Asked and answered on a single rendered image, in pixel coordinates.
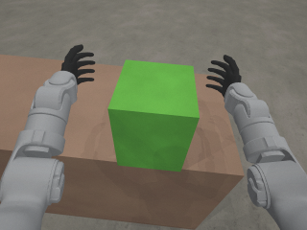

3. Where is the robot left upper arm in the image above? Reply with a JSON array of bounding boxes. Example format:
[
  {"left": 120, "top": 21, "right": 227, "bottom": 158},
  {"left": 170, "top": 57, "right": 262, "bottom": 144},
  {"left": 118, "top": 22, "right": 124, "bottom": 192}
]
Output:
[{"left": 0, "top": 156, "right": 65, "bottom": 230}]

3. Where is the robot right hand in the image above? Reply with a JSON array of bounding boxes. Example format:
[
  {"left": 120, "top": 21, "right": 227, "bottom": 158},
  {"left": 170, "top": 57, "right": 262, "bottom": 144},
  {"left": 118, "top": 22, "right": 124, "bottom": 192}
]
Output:
[{"left": 206, "top": 55, "right": 242, "bottom": 97}]

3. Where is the carton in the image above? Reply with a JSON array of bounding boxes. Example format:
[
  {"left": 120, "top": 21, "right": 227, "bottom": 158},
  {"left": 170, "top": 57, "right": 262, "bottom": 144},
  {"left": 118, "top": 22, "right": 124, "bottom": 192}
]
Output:
[{"left": 107, "top": 59, "right": 200, "bottom": 172}]

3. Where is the robot left hand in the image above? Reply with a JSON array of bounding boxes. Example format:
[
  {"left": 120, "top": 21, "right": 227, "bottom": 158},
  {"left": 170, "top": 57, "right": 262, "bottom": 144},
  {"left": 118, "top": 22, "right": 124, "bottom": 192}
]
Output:
[{"left": 60, "top": 44, "right": 96, "bottom": 85}]

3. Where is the robot left forearm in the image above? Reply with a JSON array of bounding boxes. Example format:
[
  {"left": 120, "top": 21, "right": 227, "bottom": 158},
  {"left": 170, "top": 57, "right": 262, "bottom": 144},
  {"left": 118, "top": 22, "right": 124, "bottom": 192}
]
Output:
[{"left": 0, "top": 71, "right": 78, "bottom": 202}]

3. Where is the robot right upper arm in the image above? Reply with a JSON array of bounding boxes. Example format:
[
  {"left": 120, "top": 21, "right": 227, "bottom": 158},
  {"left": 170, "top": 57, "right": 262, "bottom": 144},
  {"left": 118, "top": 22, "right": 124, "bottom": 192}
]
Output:
[{"left": 247, "top": 160, "right": 307, "bottom": 230}]

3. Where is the robot right forearm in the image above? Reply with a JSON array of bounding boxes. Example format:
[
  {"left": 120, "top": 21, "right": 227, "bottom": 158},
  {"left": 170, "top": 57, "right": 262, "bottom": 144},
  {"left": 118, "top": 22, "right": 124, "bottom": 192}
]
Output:
[{"left": 224, "top": 82, "right": 307, "bottom": 178}]

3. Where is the pedestal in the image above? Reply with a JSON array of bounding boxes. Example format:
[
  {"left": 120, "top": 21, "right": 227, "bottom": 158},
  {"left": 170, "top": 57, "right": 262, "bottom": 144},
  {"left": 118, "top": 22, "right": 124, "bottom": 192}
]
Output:
[{"left": 0, "top": 54, "right": 245, "bottom": 230}]

